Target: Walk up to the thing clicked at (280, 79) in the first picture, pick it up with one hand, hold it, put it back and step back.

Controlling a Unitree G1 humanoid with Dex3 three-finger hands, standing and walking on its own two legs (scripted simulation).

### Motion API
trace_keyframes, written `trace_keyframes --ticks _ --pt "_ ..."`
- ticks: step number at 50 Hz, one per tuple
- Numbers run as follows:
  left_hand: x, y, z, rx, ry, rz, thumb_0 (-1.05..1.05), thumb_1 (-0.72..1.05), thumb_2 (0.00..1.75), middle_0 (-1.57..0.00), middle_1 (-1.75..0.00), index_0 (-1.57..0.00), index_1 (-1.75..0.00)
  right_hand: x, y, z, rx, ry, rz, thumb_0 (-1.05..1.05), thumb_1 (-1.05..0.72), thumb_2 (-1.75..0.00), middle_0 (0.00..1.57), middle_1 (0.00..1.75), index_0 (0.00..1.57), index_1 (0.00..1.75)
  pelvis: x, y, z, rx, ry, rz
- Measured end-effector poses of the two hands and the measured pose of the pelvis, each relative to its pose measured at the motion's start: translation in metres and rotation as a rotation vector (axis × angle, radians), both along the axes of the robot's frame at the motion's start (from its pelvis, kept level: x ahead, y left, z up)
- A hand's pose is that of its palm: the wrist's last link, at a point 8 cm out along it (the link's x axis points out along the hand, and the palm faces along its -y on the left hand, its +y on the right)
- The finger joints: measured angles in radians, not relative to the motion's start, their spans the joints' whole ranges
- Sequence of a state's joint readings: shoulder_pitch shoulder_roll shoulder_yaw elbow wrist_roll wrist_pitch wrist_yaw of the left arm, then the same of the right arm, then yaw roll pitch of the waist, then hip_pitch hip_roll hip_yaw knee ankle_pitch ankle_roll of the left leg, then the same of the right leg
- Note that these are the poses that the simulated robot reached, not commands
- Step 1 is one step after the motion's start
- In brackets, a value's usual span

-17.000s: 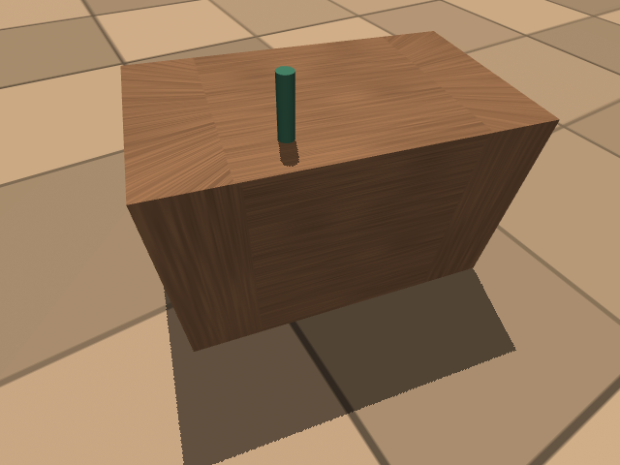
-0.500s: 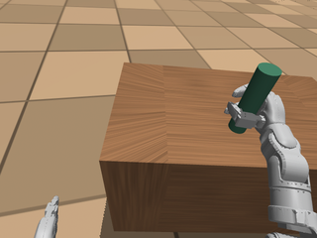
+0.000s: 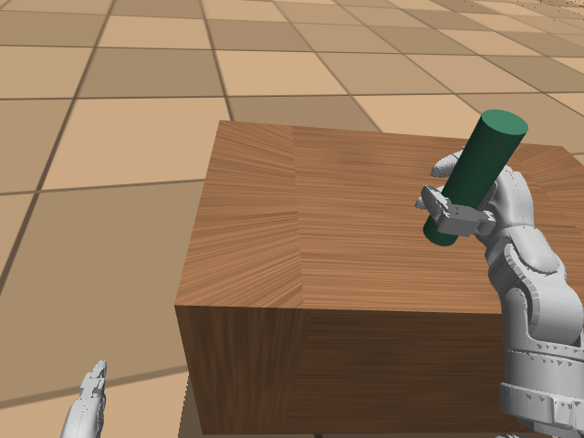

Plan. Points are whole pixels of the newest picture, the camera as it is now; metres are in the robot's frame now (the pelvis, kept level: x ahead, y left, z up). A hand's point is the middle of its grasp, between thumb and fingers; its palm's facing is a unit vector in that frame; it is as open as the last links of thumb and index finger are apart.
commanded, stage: hold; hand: right
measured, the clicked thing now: (466, 186) +0.34 -0.19 +0.24
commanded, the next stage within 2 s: none
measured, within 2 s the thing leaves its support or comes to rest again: neither
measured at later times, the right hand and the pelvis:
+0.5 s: hand (447, 208) +0.33 -0.17 +0.21, palm faces +0.08 +1.00 -0.03, open 5.6 cm; pelvis +0.01 +0.00 +0.00, yaw +0 degrees
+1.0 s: hand (449, 207) +0.33 -0.17 +0.22, palm faces +0.08 +1.00 -0.02, open 5.6 cm; pelvis +0.00 +0.00 +0.00, yaw +0 degrees
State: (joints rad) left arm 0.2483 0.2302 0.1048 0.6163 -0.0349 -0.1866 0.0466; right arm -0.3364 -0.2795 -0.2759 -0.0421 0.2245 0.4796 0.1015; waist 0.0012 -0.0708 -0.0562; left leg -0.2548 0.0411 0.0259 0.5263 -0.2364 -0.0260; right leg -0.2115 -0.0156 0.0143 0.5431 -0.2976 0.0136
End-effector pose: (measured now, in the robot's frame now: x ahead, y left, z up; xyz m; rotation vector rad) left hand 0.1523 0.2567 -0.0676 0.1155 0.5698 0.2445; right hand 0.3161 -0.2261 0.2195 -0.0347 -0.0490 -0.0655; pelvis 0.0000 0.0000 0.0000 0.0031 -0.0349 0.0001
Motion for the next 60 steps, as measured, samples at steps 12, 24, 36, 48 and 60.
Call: trace_keyframes --ticks 12,24,36,48,60 --pt "0.006 0.002 0.001 0.001 0.006 0.0 -0.01 -0.54 0.05 -0.06 -0.05 -0.05 -0.05 -0.004 -0.005 -0.008 0.006 0.032 -0.021 -0.02 -0.11 -1.14 0.96 1.13 1.0 1.14 0.005 0.0 0.001 0.001 0.0 -0.002" --pt "0.008 -0.001 0.001 -0.003 -0.01 -0.002 -0.01 -0.54 0.05 -0.06 -0.05 -0.05 -0.05 -0.006 -0.001 -0.009 0.002 0.017 -0.011 -0.02 -0.11 -1.14 0.96 1.13 1.0 1.14 0.005 0.001 0.001 0.002 -0.004 -0.003" --pt "0.004 -0.002 -0.004 -0.01 0.005 -0.007 -0.01 -0.54 0.05 -0.06 -0.05 -0.06 -0.05 -0.005 0.0 0.004 0.004 0.003 -0.006 -0.02 -0.11 -1.14 0.96 1.13 1.0 1.14 0.001 0.002 0.001 0.001 -0.009 -0.004" --pt "0.001 0.001 0.004 0.002 -0.017 -0.006 -0.01 -0.54 0.05 -0.06 -0.05 -0.05 -0.05 -0.009 0.002 -0.003 0.016 0.021 -0.004 -0.02 -0.11 -1.14 0.96 1.12 1.0 1.14 -0.001 0.001 0.001 -0.001 -0.012 -0.001" --pt "-0.001 -0.004 0.0 -0.009 -0.008 -0.018 -0.01 -0.54 0.05 -0.06 -0.05 -0.05 -0.05 -0.013 0.002 -0.002 0.001 0.014 -0.01 -0.02 -0.11 -1.14 0.96 1.12 1.01 1.14 -0.003 0.001 0.001 0.001 -0.015 -0.003"
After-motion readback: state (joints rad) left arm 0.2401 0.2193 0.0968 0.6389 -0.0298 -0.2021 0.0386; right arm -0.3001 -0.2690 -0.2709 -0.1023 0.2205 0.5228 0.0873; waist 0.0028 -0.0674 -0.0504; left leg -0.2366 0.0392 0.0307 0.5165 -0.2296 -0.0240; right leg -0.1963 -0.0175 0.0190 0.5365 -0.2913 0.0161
